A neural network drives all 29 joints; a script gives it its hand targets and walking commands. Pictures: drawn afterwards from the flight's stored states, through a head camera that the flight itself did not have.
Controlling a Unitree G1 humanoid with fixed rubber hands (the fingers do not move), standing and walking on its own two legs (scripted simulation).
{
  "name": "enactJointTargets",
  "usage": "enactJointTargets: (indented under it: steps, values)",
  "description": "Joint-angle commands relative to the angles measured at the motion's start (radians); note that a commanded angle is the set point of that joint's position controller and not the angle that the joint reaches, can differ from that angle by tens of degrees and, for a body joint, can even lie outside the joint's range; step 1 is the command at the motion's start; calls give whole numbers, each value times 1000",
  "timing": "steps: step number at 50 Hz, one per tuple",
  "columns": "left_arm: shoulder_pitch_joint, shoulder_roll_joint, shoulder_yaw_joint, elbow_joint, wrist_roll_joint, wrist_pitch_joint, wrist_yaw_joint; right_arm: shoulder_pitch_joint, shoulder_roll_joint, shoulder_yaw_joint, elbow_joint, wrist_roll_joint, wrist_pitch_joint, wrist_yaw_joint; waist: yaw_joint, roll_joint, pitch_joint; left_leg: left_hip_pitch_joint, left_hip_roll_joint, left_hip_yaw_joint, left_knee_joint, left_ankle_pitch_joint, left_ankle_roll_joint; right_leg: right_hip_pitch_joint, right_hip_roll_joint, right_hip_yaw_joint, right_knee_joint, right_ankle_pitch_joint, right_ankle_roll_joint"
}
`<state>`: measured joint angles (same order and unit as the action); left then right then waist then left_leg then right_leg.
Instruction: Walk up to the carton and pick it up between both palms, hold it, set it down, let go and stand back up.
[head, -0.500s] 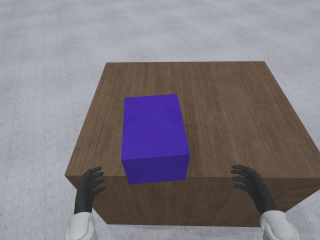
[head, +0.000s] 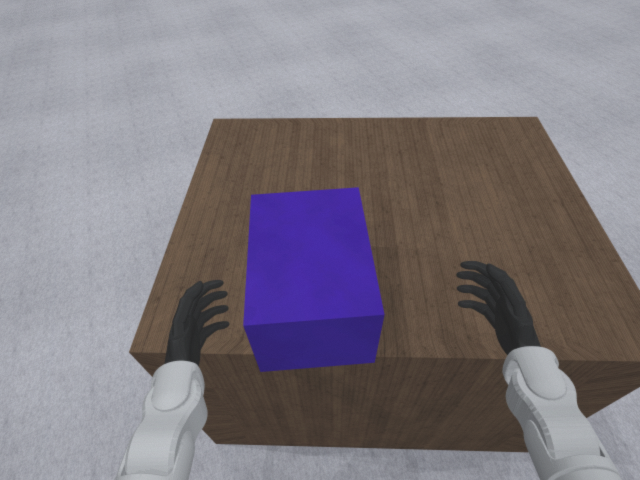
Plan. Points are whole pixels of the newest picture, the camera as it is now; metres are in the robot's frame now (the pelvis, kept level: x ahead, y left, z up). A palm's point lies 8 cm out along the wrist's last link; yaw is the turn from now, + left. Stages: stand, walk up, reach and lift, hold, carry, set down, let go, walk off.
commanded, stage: reach and lift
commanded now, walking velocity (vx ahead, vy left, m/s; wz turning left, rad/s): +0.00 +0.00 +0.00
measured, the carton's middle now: (311, 276) +0.43 +0.07 -0.06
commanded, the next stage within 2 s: none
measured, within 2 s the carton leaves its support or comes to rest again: neither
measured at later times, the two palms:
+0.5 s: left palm (204, 278) +0.34 +0.19 +0.06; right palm (481, 249) +0.38 -0.16 +0.08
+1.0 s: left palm (201, 268) +0.36 +0.21 +0.05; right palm (468, 230) +0.42 -0.15 +0.07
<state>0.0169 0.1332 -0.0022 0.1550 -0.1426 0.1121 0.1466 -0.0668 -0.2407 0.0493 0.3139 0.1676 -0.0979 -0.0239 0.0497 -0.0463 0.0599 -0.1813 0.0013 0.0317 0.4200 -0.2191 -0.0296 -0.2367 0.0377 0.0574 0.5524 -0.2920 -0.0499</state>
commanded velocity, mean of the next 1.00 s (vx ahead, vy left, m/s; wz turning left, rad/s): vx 0.00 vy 0.00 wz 0.00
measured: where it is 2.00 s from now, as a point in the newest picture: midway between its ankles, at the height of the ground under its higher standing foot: outside the picture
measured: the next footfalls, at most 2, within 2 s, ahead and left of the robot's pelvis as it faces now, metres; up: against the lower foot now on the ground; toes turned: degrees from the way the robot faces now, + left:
none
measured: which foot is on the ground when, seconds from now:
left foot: down 0.00-1.00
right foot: down 0.00-1.00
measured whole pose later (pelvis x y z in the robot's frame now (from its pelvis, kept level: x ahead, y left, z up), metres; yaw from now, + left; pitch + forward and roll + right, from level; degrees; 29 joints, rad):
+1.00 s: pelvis +0.00 +0.00 +0.00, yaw +0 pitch +2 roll +2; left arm -0.63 0.13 0.03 0.93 -0.09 0.03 0.18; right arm -0.78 -0.24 0.05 1.10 0.21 -0.05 -0.06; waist 0.09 -0.04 0.01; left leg -0.24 0.00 0.03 0.42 -0.21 -0.03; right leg -0.29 0.04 0.06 0.54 -0.28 -0.04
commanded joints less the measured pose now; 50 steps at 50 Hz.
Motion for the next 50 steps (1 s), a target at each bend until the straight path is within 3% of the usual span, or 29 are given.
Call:
enactJointTargets:
  steps: [1,4,5,6,9,11,13,15,17,19,22,25,28,29,30,34,36,37,38,39,40,41,42,43,44,46,48,49,50]
  values:
    - [-426,53,105,-140,22,44,-3,-410,-118,-36,-102,109,21,-11,40,-1,-273,102,-2,8,-107,214,24,130,-41,9,-220,369,75]
    - [-573,60,113,-129,22,90,12,-535,-122,-49,11,122,76,-8,49,36,-258,73,6,7,-119,167,27,86,-32,10,-239,219,57]
    - [-579,35,94,-116,20,107,15,-544,-135,-65,51,114,87,-5,27,40,-244,101,14,5,-117,154,23,54,-24,0,-247,180,53]
    - [-545,25,117,-90,33,118,24,-534,-139,-66,44,110,94,-5,56,9,-240,98,21,4,-121,160,26,55,-11,-2,-250,166,53]
    - [-668,44,130,-52,29,116,40,-650,-99,-65,87,105,110,-5,59,13,-269,-12,19,3,-114,60,35,79,-28,24,-234,78,64]
    - [-728,61,136,18,4,123,40,-739,-114,-85,92,84,120,-17,60,-28,-269,-66,17,20,-110,24,44,71,-26,29,-218,62,73]
    - [-771,45,110,26,-11,121,48,-788,-118,-99,109,94,123,-10,45,-49,-304,-60,25,6,-106,55,44,67,-21,11,-207,101,75]
    - [-824,67,133,52,-1,117,49,-820,-113,-79,162,87,130,-17,65,-12,-323,-66,16,17,-90,62,38,74,-23,19,-199,141,78]
    - [-863,96,144,64,1,108,47,-856,-118,-100,162,78,127,-38,43,-23,-392,-85,11,13,-73,116,36,114,-24,23,-184,254,86]
    - [-909,68,143,139,-4,106,48,-933,-126,-81,199,95,124,-33,48,-51,-388,-97,17,6,-70,113,34,106,-16,3,-176,239,82]
    - [-888,127,196,169,29,123,33,-914,-135,-49,240,118,134,-51,80,-37,-413,-94,3,19,-58,212,31,186,-22,26,-168,433,93]
    - [-983,131,210,174,43,112,36,-1001,-131,-35,296,149,130,-60,72,-12,-492,-81,4,16,-30,287,23,191,-21,20,-147,534,96]
    - [-1001,119,195,110,27,97,48,-1026,-174,-63,292,158,118,-56,59,17,-557,-25,11,1,-12,367,-1,161,2,-9,-146,541,83]
    - [-1058,118,185,197,38,93,48,-1075,-159,-59,407,153,126,-51,44,30,-510,-41,11,-2,-10,335,-3,119,-1,-16,-158,490,81]
    - [-1007,123,190,111,30,88,57,-1047,-181,-59,332,166,114,-51,59,52,-570,-7,11,-2,8,399,-8,140,3,-12,-145,550,75]
    - [-1130,141,194,309,27,111,49,-1201,-192,-45,443,164,134,-50,67,-1,-499,-87,5,8,4,311,6,105,1,-15,-153,492,84]
    - [-1101,151,205,294,30,108,45,-1155,-179,-23,464,167,135,-58,67,-17,-497,-82,0,6,-8,317,7,134,-6,-8,-163,527,92]
    - [-1151,154,214,351,21,92,45,-1243,-198,-44,443,150,130,-60,70,-45,-522,-110,0,3,-4,271,10,111,1,-18,-159,470,91]
    - [-1106,136,206,305,18,79,49,-1191,-180,-29,403,158,106,-63,72,-46,-571,-83,0,12,15,361,2,141,3,-22,-142,573,87]
    - [-1137,160,233,347,35,60,45,-1225,-177,-25,434,162,108,-65,82,-57,-564,-114,0,10,18,327,8,134,-6,-13,-143,555,95]
    - [-1134,127,200,399,40,35,45,-1188,-170,-34,519,147,95,-60,67,-22,-563,-114,1,7,21,322,1,106,-10,-11,-139,540,88]
    - [-1174,114,179,449,38,18,48,-1239,-150,-24,561,140,91,-54,81,0,-560,-113,9,1,28,332,-3,60,-7,-21,-138,502,82]
    - [-1120,82,162,501,39,5,44,-1174,-143,-18,613,145,84,-50,65,1,-551,-67,17,-9,44,363,-8,12,0,-27,-150,478,75]
    - [-1151,102,182,522,35,-26,45,-1208,-128,-4,587,148,66,-48,85,-12,-587,-104,13,4,51,332,1,16,-6,-24,-140,464,76]
    - [-1087,86,193,500,49,-40,40,-1138,-138,-10,642,137,49,-44,69,-4,-562,-88,9,14,48,377,-7,38,-1,-21,-134,532,77]
    - [-1041,65,198,622,73,-117,20,-1112,-108,14,726,127,7,-43,53,-11,-567,-97,6,11,66,394,-11,51,-11,-27,-134,563,84]
    - [-1083,56,181,606,66,-204,12,-1122,-86,18,742,125,-54,-26,43,22,-593,-115,9,9,90,406,-18,1,-8,-25,-111,565,80]
    - [-1101,46,177,677,58,-257,13,-1146,-73,18,766,114,-84,-22,41,16,-612,-169,12,10,108,386,-16,-8,-20,-22,-91,542,82]
    - [-1123,60,194,688,64,-281,18,-1182,-82,28,752,128,-105,-14,74,12,-632,-194,11,15,114,391,-9,-12,-16,-21,-74,538,82]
